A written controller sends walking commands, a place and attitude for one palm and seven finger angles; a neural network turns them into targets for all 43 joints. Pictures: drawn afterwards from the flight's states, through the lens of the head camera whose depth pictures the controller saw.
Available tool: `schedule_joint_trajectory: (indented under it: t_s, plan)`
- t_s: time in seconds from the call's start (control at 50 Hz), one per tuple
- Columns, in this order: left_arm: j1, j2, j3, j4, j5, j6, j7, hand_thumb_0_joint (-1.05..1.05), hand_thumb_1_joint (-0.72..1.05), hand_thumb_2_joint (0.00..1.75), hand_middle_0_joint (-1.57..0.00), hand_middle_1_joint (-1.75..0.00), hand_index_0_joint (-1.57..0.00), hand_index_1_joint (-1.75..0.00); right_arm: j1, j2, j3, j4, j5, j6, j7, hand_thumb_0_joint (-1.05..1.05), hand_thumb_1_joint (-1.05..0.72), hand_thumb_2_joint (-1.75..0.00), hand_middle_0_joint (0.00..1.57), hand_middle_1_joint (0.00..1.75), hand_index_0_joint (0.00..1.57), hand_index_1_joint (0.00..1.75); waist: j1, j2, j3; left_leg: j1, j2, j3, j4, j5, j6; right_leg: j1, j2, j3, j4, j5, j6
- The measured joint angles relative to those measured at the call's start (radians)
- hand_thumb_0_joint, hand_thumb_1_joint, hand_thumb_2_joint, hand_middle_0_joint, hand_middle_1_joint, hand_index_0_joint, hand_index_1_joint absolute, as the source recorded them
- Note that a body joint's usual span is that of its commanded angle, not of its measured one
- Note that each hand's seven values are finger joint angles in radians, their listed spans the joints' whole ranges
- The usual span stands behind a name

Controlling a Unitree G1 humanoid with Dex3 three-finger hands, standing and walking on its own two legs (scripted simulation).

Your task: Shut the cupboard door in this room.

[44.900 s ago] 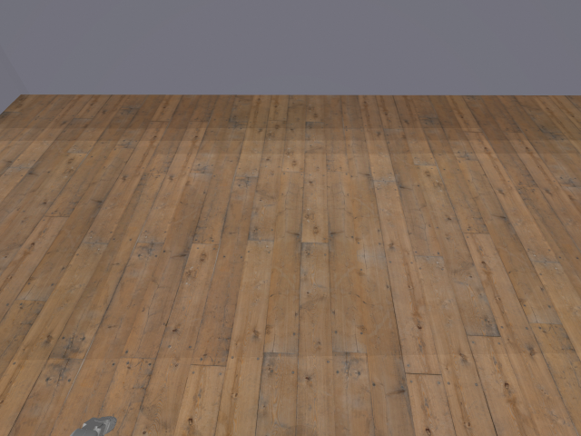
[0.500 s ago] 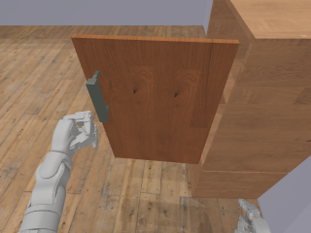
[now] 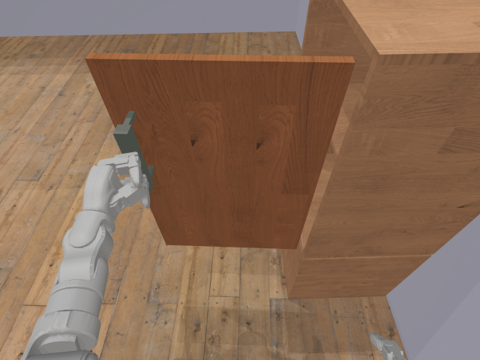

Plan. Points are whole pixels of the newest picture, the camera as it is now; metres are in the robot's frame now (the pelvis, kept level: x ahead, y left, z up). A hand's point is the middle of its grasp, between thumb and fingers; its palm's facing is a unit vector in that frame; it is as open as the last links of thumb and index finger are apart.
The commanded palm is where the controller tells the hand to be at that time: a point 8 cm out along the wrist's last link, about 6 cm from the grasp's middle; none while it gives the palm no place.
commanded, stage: bring the fist close to the handle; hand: left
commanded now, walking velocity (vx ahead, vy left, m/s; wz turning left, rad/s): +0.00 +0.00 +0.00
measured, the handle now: (139, 153) +0.45 +0.20 +0.09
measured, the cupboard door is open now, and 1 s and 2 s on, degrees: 86 74 63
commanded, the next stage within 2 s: push the door shut along its arc in 0.16 s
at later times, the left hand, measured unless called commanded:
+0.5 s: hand (148, 180) +0.38 +0.17 +0.10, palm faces -0.05 -1.00 -0.05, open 3.1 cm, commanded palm +0.37 +0.22 +0.10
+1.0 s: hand (159, 152) +0.45 +0.16 +0.10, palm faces -0.19 -0.98 -0.02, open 3.2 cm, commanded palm +0.45 +0.20 +0.10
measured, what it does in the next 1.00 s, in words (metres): stands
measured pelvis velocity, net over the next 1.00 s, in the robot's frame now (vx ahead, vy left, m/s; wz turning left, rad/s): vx -0.01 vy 0.00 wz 0.01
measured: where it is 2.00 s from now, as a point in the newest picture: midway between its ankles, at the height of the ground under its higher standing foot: outside the picture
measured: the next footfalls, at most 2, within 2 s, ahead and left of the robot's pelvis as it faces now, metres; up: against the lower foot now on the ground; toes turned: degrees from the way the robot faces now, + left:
none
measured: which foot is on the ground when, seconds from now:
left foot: down 0.00-1.00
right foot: down 0.00-1.00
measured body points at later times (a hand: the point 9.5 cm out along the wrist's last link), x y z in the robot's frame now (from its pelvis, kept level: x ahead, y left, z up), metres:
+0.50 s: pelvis -0.01 -0.01 +0.00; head +0.03 -0.01 +0.45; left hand +0.38 +0.22 +0.10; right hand +0.13 -0.25 -0.10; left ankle +0.04 +0.10 -0.71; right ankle -0.02 -0.11 -0.71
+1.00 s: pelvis -0.01 +0.00 -0.01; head +0.06 +0.00 +0.43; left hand +0.46 +0.21 +0.10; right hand +0.04 -0.28 -0.13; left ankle +0.04 +0.10 -0.71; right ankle -0.02 -0.11 -0.71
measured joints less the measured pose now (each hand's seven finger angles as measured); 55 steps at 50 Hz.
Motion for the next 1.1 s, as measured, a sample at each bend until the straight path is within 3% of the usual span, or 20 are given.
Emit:
schedule_joint_trajectory:
  t_s: [0.32, 0.52, 0.84, 1.1]
  plan:
    - [0.006, -0.015, -0.041, -0.020, 0.003, -0.001, 0.019, 0.02, 0.90, 0.90, -1.30, -1.50, -1.30, -1.50, -0.041, 0.004, 0.003, -0.005, 0.006, -0.001, -0.008, 0.01, -0.90, -0.90, 0.20, 0.30, 0.20, 0.30, 0.008, 0.006, 0.005, 0.013, -0.002, -0.011, -0.003, 0.004, -0.003, 0.019, -0.001, -0.011, -0.006, 0.001, -0.003]
    - [-0.146, 0.036, -0.026, 0.158, 0.009, -0.020, -0.043, 0.02, 0.90, 0.90, -1.32, -1.50, -1.31, -1.50, -0.049, 0.005, 0.019, -0.002, 0.005, 0.011, -0.013, 0.01, -0.90, -0.90, 0.20, 0.30, 0.20, 0.30, -0.007, 0.000, 0.015, -0.012, -0.001, -0.023, 0.009, 0.008, -0.007, -0.003, 0.001, -0.023, 0.007, 0.000, -0.008]
    - [-0.389, 0.126, 0.008, 0.438, 0.007, -0.066, -0.160, 0.02, 0.90, 0.90, -1.31, -1.50, -1.33, -1.50, 0.035, -0.030, -0.001, 0.043, -0.001, 0.034, -0.013, 0.01, -0.90, -0.90, 0.20, 0.30, 0.20, 0.30, -0.053, -0.004, 0.009, -0.121, 0.001, -0.030, 0.064, -0.004, -0.003, -0.106, 0.002, -0.030, 0.054, -0.011, -0.007]
    - [-0.529, 0.154, 0.015, 0.559, 0.033, -0.074, -0.193, 0.02, 0.90, 0.90, -1.30, -1.50, -1.31, -1.50, 0.068, -0.025, -0.003, 0.054, -0.017, 0.038, -0.007, 0.01, -0.90, -0.90, 0.20, 0.30, 0.20, 0.30, -0.092, 0.001, -0.001, -0.204, 0.005, -0.025, 0.109, -0.020, 0.006, -0.183, 0.005, -0.025, 0.086, -0.016, 0.002]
